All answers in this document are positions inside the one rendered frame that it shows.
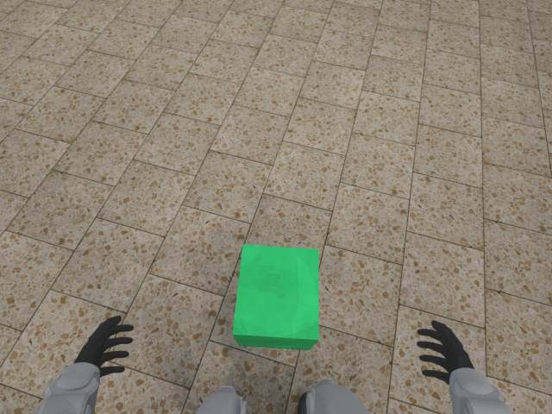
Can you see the robot left hand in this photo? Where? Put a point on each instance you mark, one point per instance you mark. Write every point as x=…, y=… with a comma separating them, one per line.
x=93, y=351

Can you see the robot right hand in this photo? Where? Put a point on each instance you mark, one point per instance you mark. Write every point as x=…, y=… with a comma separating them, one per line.
x=451, y=348

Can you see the robot right thigh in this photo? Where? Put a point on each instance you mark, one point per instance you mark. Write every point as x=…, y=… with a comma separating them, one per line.
x=333, y=399

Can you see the carton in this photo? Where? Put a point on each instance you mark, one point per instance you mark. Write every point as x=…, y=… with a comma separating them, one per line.
x=277, y=298

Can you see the robot thigh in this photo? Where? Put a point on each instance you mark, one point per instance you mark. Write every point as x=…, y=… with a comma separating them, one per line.
x=333, y=399
x=223, y=403

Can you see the robot left forearm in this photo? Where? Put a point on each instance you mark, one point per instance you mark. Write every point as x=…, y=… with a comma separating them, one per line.
x=74, y=391

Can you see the robot right forearm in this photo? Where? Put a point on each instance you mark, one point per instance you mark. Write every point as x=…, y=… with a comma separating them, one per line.
x=471, y=392

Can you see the robot left thigh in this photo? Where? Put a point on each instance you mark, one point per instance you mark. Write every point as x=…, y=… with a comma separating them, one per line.
x=223, y=403

